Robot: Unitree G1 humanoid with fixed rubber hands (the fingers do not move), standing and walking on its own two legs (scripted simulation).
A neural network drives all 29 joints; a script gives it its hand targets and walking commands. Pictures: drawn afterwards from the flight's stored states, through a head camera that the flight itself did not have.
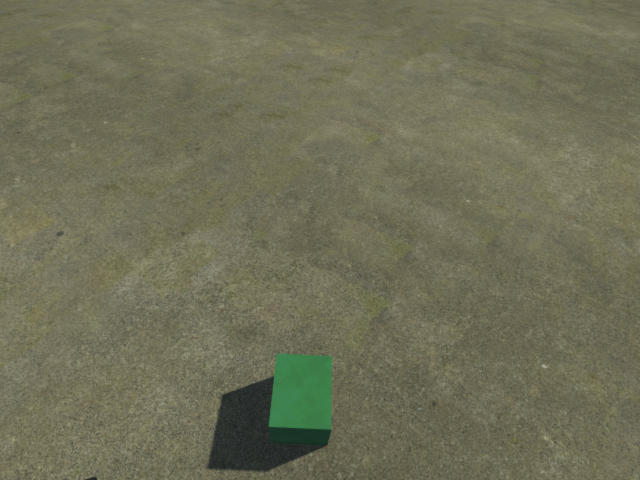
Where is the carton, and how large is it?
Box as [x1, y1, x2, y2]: [269, 354, 331, 444]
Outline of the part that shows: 277,354 269,418 269,432 271,442 327,444 330,432 331,356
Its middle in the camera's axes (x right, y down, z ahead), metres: -0.05 +0.47 +1.12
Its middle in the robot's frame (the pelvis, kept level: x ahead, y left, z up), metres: +0.46 +0.03 -0.68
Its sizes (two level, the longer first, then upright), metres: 0.201 0.163 0.154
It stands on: the floor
